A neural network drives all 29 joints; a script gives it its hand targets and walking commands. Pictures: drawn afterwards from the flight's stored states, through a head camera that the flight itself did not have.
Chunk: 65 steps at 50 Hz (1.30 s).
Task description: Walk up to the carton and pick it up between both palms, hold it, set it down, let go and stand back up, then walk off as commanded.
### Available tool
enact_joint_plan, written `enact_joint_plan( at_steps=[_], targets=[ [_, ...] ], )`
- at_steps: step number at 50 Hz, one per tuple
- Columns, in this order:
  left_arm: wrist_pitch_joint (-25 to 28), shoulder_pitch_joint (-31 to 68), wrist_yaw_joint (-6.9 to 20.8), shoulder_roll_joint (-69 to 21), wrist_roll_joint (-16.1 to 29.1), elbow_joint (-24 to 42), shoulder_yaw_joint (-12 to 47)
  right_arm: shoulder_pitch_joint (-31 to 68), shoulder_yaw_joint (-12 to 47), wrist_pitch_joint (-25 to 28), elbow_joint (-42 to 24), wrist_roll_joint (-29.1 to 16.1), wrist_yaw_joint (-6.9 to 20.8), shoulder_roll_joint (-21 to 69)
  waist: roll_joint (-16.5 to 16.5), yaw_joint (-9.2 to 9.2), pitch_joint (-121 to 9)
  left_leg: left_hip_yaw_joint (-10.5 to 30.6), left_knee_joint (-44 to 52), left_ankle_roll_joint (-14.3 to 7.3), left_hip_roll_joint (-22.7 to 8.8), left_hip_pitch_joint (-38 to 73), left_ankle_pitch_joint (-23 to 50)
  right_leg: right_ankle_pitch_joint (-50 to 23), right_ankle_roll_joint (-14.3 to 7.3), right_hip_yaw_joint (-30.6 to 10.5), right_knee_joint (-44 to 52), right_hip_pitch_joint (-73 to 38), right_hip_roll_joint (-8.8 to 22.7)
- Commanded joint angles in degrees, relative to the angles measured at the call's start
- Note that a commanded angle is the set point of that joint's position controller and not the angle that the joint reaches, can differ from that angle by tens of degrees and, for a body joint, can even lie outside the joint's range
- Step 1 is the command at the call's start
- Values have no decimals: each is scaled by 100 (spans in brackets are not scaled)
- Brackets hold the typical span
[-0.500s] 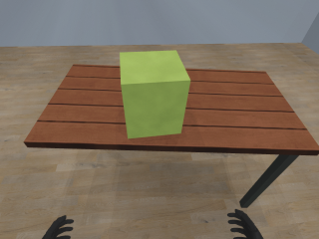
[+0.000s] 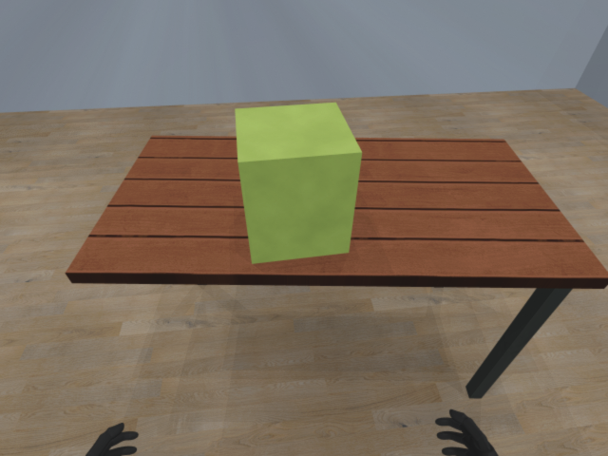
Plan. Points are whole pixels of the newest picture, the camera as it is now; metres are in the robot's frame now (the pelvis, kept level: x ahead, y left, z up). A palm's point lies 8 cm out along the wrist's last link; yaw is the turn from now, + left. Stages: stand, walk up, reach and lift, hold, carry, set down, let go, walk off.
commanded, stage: stand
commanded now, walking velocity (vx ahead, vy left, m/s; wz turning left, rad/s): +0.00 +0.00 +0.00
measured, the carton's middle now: (293, 183) +0.65 +0.03 +0.02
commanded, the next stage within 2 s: walk off in 0.80 s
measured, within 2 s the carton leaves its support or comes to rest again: neither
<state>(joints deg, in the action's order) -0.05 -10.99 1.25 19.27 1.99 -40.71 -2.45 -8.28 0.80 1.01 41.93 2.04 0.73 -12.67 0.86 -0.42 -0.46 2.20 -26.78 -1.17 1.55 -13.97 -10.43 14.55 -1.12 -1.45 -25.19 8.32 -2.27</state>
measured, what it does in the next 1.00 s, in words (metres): stands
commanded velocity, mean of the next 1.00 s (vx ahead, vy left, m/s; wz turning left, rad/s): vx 0.00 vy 0.00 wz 0.00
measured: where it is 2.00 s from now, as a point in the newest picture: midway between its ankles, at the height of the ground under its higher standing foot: outside the picture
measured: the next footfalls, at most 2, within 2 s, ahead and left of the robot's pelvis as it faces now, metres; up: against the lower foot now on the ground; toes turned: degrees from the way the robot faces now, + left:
left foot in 1.88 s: -0.22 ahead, +0.07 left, +0.00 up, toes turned -1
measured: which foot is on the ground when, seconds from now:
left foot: down 0.00-1.00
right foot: down 0.00-1.00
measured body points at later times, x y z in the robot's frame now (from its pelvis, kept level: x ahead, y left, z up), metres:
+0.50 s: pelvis -0.01 +0.00 +0.00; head -0.03 +0.00 +0.45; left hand +0.13 +0.29 -0.09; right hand +0.15 -0.23 -0.10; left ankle +0.05 +0.10 -0.74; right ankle -0.01 -0.11 -0.74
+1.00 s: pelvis -0.01 +0.00 +0.00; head -0.04 +0.01 +0.45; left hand +0.12 +0.29 -0.10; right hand +0.14 -0.23 -0.11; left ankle +0.05 +0.10 -0.74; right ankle -0.01 -0.11 -0.74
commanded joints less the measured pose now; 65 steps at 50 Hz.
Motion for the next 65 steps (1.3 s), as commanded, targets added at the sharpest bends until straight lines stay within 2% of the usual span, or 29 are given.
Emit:
enact_joint_plan(
  at_steps=[1, 5, 7, 10, 12, 13, 15, 16, 18, 22, 28, 29, 31, 33, 34, 37, 49, 50, 51, 53, 54, 55, 56, 57, 60, 62, 63, 64, 65],
  targets=[
    [421, -27, -92, 1088, -442, -172, -306, 7, -693, 311, 123, 2, -63, -1691, 264, 96, -349, 727, 560, -219, -755, 325, -100, -206, -194, -698, 604, 153, 809],
    [423, -28, -95, 1121, -442, -237, -311, 12, -707, 305, 182, 17, -53, -1728, 374, 93, -207, 708, 666, -218, -708, 263, -330, 16, -166, -729, 602, 195, 808],
    [432, 12, -100, 1156, -443, -224, -321, 10, -668, 319, 227, -23, -44, -1591, 261, 89, -128, 782, 699, -243, -702, 184, -324, 37, -169, -703, 618, 241, 767],
    [463, -2, -93, 1083, -423, -240, -278, 52, -694, 293, 269, -22, -47, -1695, 261, 87, -355, 704, 582, -245, -707, 463, 1, -217, -171, -703, 614, 122, 822],
    [437, -6, -99, 1048, -405, -272, -253, 5, -698, 309, 302, -35, -62, -1758, 65, 106, -363, 743, 597, -231, -746, 430, 156, -354, -154, -665, 617, 99, 818],
    [467, 16, -111, 1043, -401, -253, -257, 85, -669, 309, 303, -32, -54, -1661, 266, 69, -495, 685, 533, -241, -709, 557, 345, -447, -168, -712, 611, 65, 853],
    [469, 12, -106, 1129, -402, -260, -296, 14, -656, 316, 340, -38, -72, -1633, 288, 63, -534, 642, 457, -237, -711, 561, 584, -806, -146, -695, 563, -47, 839],
    [451, 115, -109, 1145, -414, -302, -278, 134, -651, 305, 345, -25, -64, -1659, 118, 94, -440, 640, 524, -223, -716, 557, 603, -844, -127, -644, 515, 29, 811],
    [454, 21, -105, 1130, -401, -313, -289, 119, -648, 295, 325, -57, -86, -1643, 262, 74, -602, 627, 491, -231, -747, 685, 762, -902, -149, -661, 486, -39, 819],
    [437, 34, -114, 1114, -417, -320, -284, 101, -640, 287, 391, -63, -94, -1684, 155, 37, -407, 681, 577, -214, -741, 475, 503, -611, -150, -695, 549, 9, 830],
    [440, -90, -128, 1160, -379, -407, -269, 17, -645, 271, 478, -54, -98, -1754, 330, 30, -402, 685, 615, -220, -755, 535, 352, -515, -159, -704, 605, 92, 842],
    [438, -19, -99, 1132, -409, -398, -263, 70, -628, 296, 435, -80, -107, -1702, 98, 101, -377, 758, 660, -223, -791, 466, 215, -486, -145, -669, 591, 74, 793],
    [432, -5, -123, 1140, -415, -401, -259, 246, -622, 288, 425, -45, -77, -1655, 404, 42, -240, 729, 728, -221, -756, 340, -51, -302, -147, -682, 625, 114, 804],
    [441, 31, -117, 1193, -420, -432, -288, 189, -609, 291, 442, -74, -65, -1655, 121, 72, -366, 731, 700, -207, -735, 379, 107, -437, -155, -647, 564, 67, 812],
    [444, 13, -106, 1154, -406, -422, -276, 113, -611, 282, 506, -41, -69, -1683, 307, 35, -355, 715, 683, -210, -724, 368, 138, -415, -145, -675, 615, 16, 834],
    [433, -42, -105, 1155, -384, -488, -277, 113, -617, 288, 548, -62, -86, -1735, 159, 68, -277, 737, 675, -205, -760, 417, 117, -375, -144, -695, 629, 154, 819],
    [413, -25, -124, 1224, -406, -534, -273, 152, -586, 274, 613, -52, -82, -1668, 293, 41, -233, 806, 851, -216, -778, 315, -138, -329, -153, -679, 617, 40, 802],
    [211, -4, -136, 1509, -181, -533, -384, -10, -696, 137, 209, -25, -126, -2041, 185, 60, 304, 741, 91, -325, -699, 268, 1795, -1617, -235, -571, -152, 781, 742],
    [165, -173, -151, 1421, -153, -476, -391, -185, -717, 100, 183, -77, -150, -2073, 466, 72, 82, 866, 48, -567, -879, 387, 2422, -1626, -207, -446, -602, 724, 566],
    [109, -291, -175, 1277, -165, -384, -349, -170, -770, 75, 80, -98, -160, -2131, 477, 44, -94, 1054, 163, -913, -1221, 418, 3173, -1041, -140, -167, -1186, 626, 191],
    [61, -409, -178, 1201, -170, -342, -340, -109, -784, 47, 28, -118, -162, -2215, 651, 9, -16, 1227, 262, -1093, -1424, 303, 3366, -513, -87, -87, -1446, 671, 38],
    [19, -446, -168, 1144, -201, -296, -346, 12, -797, 27, -30, -125, -160, -2249, 996, -12, 126, 1481, 447, -1234, -1680, 145, 3237, 894, -65, 14, -1715, 773, -127],
    [-7, -516, -167, 1175, -212, -329, -348, 88, -787, 8, -72, -96, -154, -2230, 1215, -18, 105, 1622, 628, -1354, -1803, -43, 2813, 1557, -103, -86, -1960, 739, -120],
    [-55, -614, -170, 1214, -216, -269, -379, 175, -814, -22, -137, -90, -153, -2296, 1253, -53, 157, 1671, 736, -1344, -1848, -369, 2197, 1641, -122, -148, -2032, 608, -54],
    [-87, -817, -116, 1282, -243, -341, -433, 499, -842, -106, -293, -57, -156, -2274, 1519, -169, 116, 1345, 664, -1125, -1604, -797, 1010, 1182, -151, -156, -1795, 254, 127],
    [-78, -977, -115, 1310, -262, -453, -464, 676, -889, -194, -329, -74, -154, -2232, 1284, -291, 207, 1056, 92, -816, -1171, -1013, -75, 397, -172, -216, -831, 54, 326],
    [-54, -936, -126, 1415, -293, -490, -500, 680, -891, -233, -299, -60, -147, -2093, 790, -302, 288, 801, -548, -596, -717, -875, -453, 223, -275, -650, -112, 352, 563],
    [5, -793, -153, 1736, -342, -418, -558, 466, -864, -285, -301, -83, -140, -1869, -93, -269, 340, 264, -1579, -270, 127, -1004, -983, -558, -492, -1779, 768, 491, 1363],
    [56, -539, -200, 1969, -399, -275, -603, 428, -833, -328, -299, -87, -191, -1763, -670, -245, 499, 393, -2691, -133, 683, -1221, -2211, -1579, -771, -2557, 867, 793, 2086]
  ],
)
